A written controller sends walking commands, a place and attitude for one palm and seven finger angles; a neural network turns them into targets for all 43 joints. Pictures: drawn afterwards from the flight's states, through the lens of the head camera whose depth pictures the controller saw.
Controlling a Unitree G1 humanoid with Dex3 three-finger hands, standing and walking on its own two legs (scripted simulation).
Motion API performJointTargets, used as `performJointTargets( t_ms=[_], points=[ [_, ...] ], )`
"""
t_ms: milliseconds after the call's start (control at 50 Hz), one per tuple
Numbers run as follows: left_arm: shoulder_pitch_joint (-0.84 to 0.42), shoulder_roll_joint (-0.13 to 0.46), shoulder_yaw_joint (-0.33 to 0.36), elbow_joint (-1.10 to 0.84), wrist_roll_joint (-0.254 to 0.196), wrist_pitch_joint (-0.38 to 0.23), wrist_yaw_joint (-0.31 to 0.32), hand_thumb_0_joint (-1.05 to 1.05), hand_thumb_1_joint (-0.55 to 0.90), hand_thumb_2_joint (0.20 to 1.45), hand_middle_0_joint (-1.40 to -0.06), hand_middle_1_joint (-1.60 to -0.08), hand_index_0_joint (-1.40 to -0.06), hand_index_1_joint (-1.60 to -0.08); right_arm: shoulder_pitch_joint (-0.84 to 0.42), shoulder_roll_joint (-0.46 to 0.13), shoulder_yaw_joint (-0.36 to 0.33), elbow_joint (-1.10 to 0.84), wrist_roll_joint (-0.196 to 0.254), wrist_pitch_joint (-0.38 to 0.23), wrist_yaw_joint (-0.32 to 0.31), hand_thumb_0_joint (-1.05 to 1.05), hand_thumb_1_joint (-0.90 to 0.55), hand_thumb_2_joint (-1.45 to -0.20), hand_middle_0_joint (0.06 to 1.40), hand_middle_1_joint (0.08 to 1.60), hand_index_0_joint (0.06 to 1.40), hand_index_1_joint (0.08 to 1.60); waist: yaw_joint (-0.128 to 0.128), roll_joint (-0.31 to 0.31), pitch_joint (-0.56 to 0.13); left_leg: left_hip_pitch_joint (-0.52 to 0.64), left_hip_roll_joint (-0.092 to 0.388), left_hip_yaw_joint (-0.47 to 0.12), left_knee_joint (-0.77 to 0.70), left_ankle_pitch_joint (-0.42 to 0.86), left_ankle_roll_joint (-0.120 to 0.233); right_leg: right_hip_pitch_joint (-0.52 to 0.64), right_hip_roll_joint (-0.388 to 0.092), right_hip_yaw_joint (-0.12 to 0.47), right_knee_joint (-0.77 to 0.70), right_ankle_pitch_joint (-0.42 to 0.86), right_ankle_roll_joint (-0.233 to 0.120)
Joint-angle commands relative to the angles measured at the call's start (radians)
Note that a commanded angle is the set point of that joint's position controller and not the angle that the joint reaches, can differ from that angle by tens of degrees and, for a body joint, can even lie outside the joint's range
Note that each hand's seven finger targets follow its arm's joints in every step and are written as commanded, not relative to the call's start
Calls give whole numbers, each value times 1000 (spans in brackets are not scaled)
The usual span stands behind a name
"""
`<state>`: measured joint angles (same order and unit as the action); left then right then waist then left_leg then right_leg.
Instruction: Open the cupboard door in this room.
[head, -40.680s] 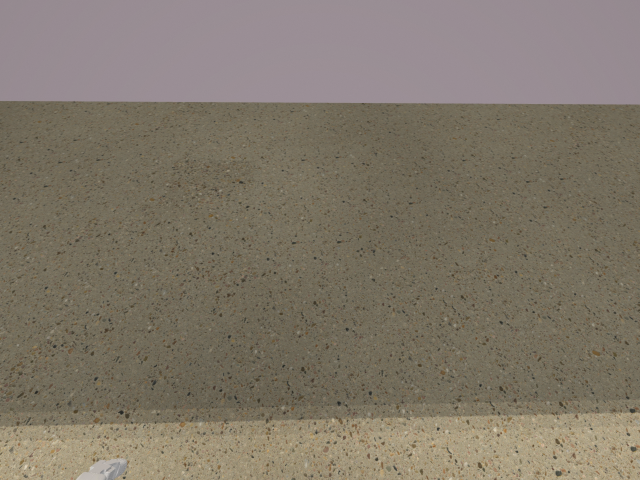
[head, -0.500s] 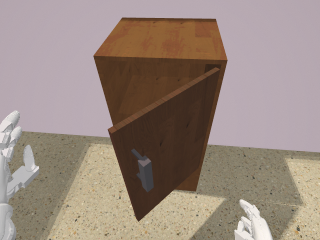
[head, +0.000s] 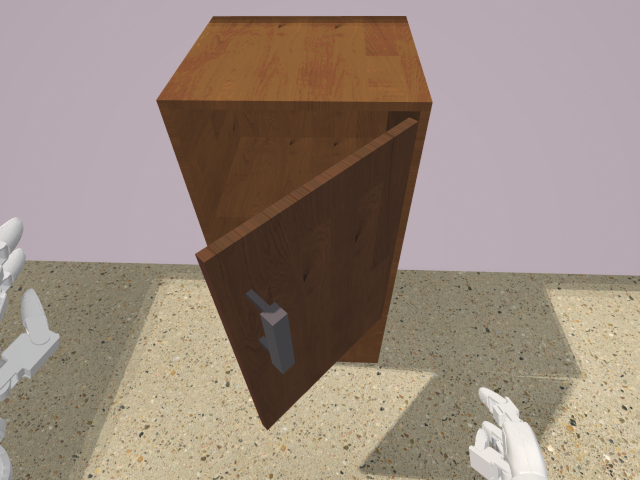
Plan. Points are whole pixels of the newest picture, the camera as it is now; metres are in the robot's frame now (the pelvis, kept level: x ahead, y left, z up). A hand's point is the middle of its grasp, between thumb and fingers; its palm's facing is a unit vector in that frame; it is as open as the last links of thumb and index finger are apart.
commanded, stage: step back with the hand held close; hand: left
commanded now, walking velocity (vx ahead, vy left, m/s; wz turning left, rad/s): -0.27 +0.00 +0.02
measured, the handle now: (269, 331) +0.32 +0.11 -0.02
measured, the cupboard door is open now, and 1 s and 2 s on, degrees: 48 48 48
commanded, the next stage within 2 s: stop stepping back and stand still in 1.06 s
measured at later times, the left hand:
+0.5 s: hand out of the picture +0.12 +0.27 +0.15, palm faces +0.46 -0.74 -0.48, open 7.4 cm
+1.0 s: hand out of the picture +0.00 +0.26 +0.16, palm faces +0.56 -0.62 -0.56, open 7.4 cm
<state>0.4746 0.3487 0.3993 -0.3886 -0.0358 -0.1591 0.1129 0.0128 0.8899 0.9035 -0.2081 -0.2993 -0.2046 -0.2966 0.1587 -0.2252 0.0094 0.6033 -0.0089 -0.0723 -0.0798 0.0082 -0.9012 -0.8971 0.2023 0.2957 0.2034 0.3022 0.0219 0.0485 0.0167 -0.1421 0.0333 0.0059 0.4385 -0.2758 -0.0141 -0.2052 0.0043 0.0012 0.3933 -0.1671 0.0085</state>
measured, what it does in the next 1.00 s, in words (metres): shifts its weight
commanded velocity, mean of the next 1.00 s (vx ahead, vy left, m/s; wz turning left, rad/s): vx -0.32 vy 0.00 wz -0.03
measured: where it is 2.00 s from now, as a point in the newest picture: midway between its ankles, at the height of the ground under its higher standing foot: outside the picture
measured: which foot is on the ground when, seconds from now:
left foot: down 0.00-1.00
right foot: down 0.00-1.00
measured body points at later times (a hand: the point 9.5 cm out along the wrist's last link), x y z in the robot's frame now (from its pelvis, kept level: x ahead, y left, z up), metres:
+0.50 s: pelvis -0.08 +0.01 -0.02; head -0.07 +0.01 +0.43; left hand +0.09 +0.31 +0.18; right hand +0.09 -0.23 -0.09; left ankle -0.03 +0.13 -0.74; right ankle +0.03 -0.13 -0.74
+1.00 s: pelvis -0.17 -0.03 -0.05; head -0.14 -0.01 +0.40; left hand -0.04 +0.29 +0.19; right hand +0.03 -0.24 -0.13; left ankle -0.04 +0.14 -0.73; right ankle -0.01 -0.12 -0.74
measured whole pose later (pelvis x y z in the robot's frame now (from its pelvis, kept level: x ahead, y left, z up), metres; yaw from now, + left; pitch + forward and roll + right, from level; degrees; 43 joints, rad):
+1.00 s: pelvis -0.17 -0.03 -0.05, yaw +12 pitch -3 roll +1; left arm 0.49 0.49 0.54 -0.58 0.00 -0.27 0.15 0.01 0.88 0.90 -0.21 -0.30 -0.21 -0.30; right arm 0.21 -0.19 -0.04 0.58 0.00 -0.12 -0.08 0.01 -0.90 -0.90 0.20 0.30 0.20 0.30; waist -0.06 -0.04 0.11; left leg -0.59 0.05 0.07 0.78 -0.34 0.03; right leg -0.54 0.04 0.11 0.78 -0.16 0.02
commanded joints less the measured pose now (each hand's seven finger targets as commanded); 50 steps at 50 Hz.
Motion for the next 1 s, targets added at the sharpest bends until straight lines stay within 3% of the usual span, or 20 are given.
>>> performJointTargets(
  t_ms=[0,80,100,160,220,300,380,460,520,620,720,780,800,840,860,900,920,940,960,980],
  points=[
    [19,225,138,-250,4,-72,30,0,900,900,-200,-300,-200,-300,-91,-122,-54,-184,5,-17,-11,0,-900,-900,200,300,200,300,-5,30,-178,-66,9,14,-55,362,22,154,-47,11,20,405,-8],
    [71,237,160,-274,2,-71,39,0,900,900,-200,-300,-200,-300,-82,-116,-63,-210,13,4,-12,0,-900,-900,200,300,200,300,-6,-11,-200,-115,17,15,-51,342,20,170,-39,13,55,426,1],
    [73,249,173,-279,2,-72,43,0,900,900,-200,-300,-200,-300,-89,-119,-63,-212,11,9,-14,0,-900,-900,200,300,200,300,-4,18,-196,-144,16,8,-58,322,23,182,-41,14,61,417,-1],
    [81,234,161,-283,5,-76,48,0,900,900,-200,-300,-200,-300,-79,-119,-66,-218,17,11,-15,0,-900,-900,200,300,200,300,-10,17,-175,-197,21,10,-64,237,29,172,-34,19,74,375,6],
    [68,230,158,-288,13,-82,54,0,900,900,-200,-300,-200,-300,-75,-123,-65,-220,18,3,-17,0,-900,-900,200,300,200,300,-8,40,-145,-293,32,-4,-94,107,47,193,-22,20,102,295,14],
    [35,227,160,-288,26,-94,60,0,900,900,-200,-300,-200,-300,-64,-133,-65,-220,19,-14,-17,0,-900,-900,200,300,200,300,-12,31,-86,-469,37,-31,-124,-180,71,214,-17,42,121,138,16],
    [-5,217,154,-289,42,-111,65,0,900,900,-200,-300,-200,-300,-46,-135,-65,-217,19,-37,-15,0,-900,-900,200,300,200,300,-19,4,-48,-539,35,-41,-88,-357,88,148,-22,79,99,-68,14],
    [-34,222,161,-308,45,-124,71,0,900,900,-200,-300,-200,-300,-31,-135,-63,-206,14,-60,-16,0,-900,-900,200,300,200,300,-22,8,-55,-546,29,-60,-72,-393,86,107,-20,89,93,-146,9],
    [-36,229,173,-320,46,-135,74,0,900,900,-200,-300,-200,-300,-32,-131,-61,-200,12,-72,-16,0,-900,-900,200,300,200,300,-22,55,-58,-560,34,-72,-77,-415,89,102,-9,94,124,-143,7],
    [1,230,187,-307,37,-147,73,0,900,900,-200,-300,-200,-300,-22,-122,-66,-189,12,-80,-8,0,-900,-900,200,300,200,300,-27,-21,-68,-515,-3,-41,17,-382,72,24,-36,162,76,-132,-11],
    [-13,232,185,-298,27,-146,78,0,900,900,-200,-300,-200,-300,-14,-123,-70,-169,11,-69,-6,0,-900,-900,200,300,200,300,-36,-60,-84,-479,-4,-45,36,-381,68,-48,-47,156,63,-191,-7],
    [-8,240,197,-320,31,-150,80,0,900,900,-200,-300,-200,-300,-13,-127,-77,-173,12,-64,-7,0,-900,-900,200,300,200,300,-39,-25,-99,-517,17,-67,23,-438,83,-40,-33,149,117,-208,-1],
    [-9,249,205,-331,32,-151,80,0,900,900,-200,-300,-200,-300,-28,-130,-78,-174,10,-63,-8,0,-900,-900,200,300,200,300,-37,17,-96,-544,38,-83,-1,-456,90,-28,-21,137,158,-196,0],
    [11,255,227,-367,32,-154,77,0,900,900,-200,-300,-200,-300,-31,-125,-80,-181,11,-68,-7,0,-900,-900,200,300,200,300,-30,73,-133,-602,93,-126,-57,-480,108,42,15,95,302,-141,11],
    [18,260,245,-387,34,-159,76,0,900,900,-200,-300,-200,-300,-46,-123,-85,-187,11,-76,-7,0,-900,-900,200,300,200,300,-20,132,-145,-646,132,-147,-84,-493,124,82,40,78,394,-101,15],
    [40,292,295,-385,32,-164,73,0,900,900,-200,-300,-200,-300,-70,-112,-94,-185,9,-92,-8,0,-900,-900,200,300,200,300,-7,155,-160,-697,182,-131,-68,-464,138,127,66,75,507,-91,11],
    [55,289,300,-395,26,-171,72,0,900,900,-200,-300,-200,-300,-70,-106,-97,-189,13,-108,-5,0,-900,-900,200,300,200,300,-7,95,-156,-663,162,-90,4,-436,130,86,49,124,468,-38,-3],
    [84,296,313,-360,24,-172,69,0,900,900,-200,-300,-200,-300,-63,-104,-100,-188,14,-118,-4,0,-900,-900,200,300,200,300,-12,-3,-138,-596,92,-12,132,-429,96,-24,-5,245,339,-11,-32],
    [105,289,308,-307,23,-165,66,0,900,900,-200,-300,-200,-300,-52,-100,-106,-180,9,-117,2,0,-900,-900,200,300,200,300,-24,-110,-116,-523,16,42,286,-459,52,-166,-94,414,154,-108,-74],
    [75,293,293,-297,21,-146,72,0,900,900,-200,-300,-200,-300,-29,-100,-112,-149,2,-102,14,0,-900,-900,200,300,200,300,-23,-211,-125,-378,-43,73,524,-424,14,-359,-214,578,-51,-347,-126]
  ],
)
